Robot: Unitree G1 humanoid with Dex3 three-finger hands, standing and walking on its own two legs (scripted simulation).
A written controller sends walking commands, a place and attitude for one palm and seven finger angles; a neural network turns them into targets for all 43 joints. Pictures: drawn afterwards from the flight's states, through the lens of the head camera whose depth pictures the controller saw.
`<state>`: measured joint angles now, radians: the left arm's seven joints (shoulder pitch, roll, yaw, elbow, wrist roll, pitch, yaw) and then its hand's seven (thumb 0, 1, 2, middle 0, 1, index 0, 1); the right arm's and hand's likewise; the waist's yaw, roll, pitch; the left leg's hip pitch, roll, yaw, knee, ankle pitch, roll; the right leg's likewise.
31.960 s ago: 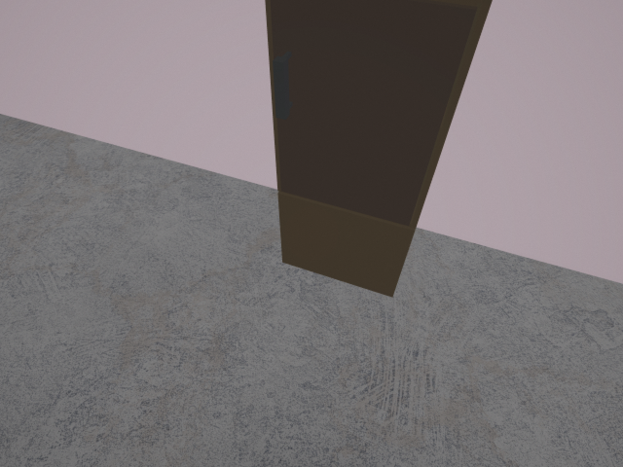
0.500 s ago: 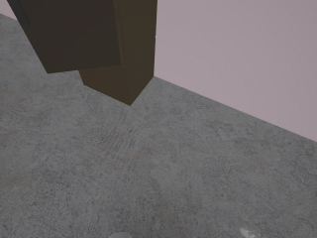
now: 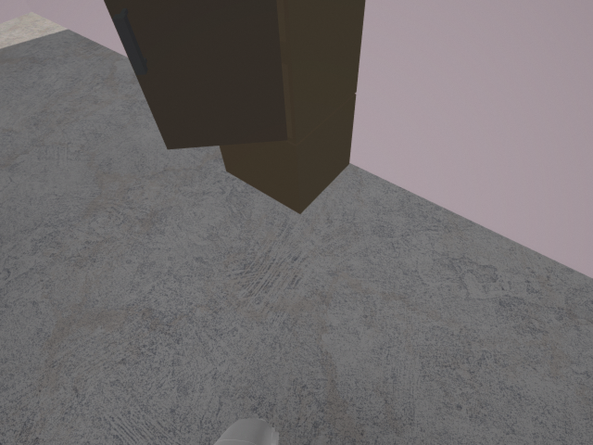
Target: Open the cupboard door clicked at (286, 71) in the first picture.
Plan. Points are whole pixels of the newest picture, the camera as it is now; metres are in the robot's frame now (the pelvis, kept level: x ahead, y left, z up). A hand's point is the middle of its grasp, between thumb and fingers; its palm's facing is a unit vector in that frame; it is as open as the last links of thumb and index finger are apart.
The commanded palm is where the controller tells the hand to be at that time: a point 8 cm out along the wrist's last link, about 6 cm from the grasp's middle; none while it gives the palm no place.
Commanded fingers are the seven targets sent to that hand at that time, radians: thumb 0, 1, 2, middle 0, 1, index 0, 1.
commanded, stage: take the last steps up to it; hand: left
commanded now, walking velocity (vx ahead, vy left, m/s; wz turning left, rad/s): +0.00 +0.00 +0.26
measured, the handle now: (133, 41) +1.01 +0.48 +0.04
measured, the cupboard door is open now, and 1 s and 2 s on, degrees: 42 42 42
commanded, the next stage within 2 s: come to a stop and stand still in 1.50 s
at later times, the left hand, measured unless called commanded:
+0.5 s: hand out of the picture +0.04 +0.26 -0.17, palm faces +0.19 -0.96 -0.19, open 7.3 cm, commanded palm none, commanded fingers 0.00 0.90 0.90 -0.20 -0.30 -0.20 -0.30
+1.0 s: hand (162, 369) +0.25 +0.25 -0.15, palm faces +0.25 -0.94 -0.23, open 7.0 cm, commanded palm none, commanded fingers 0.00 0.90 0.90 -0.20 -0.30 -0.20 -0.30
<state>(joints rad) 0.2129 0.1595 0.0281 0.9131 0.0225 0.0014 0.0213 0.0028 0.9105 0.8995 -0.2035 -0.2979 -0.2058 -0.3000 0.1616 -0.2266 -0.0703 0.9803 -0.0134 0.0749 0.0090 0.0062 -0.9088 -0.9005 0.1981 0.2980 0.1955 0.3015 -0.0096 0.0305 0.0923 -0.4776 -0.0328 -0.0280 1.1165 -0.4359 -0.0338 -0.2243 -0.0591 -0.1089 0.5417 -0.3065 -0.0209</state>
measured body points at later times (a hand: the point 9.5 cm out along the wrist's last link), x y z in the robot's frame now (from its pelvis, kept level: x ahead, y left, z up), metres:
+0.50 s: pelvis +0.04 +0.06 +0.01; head +0.07 +0.09 +0.46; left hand +0.03 +0.31 -0.15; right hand +0.09 -0.16 -0.14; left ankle -0.02 +0.12 -0.74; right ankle +0.07 -0.08 -0.65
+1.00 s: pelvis +0.21 +0.06 +0.01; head +0.24 +0.05 +0.46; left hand +0.23 +0.30 -0.13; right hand +0.22 -0.17 -0.16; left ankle +0.18 +0.21 -0.66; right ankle +0.22 -0.02 -0.74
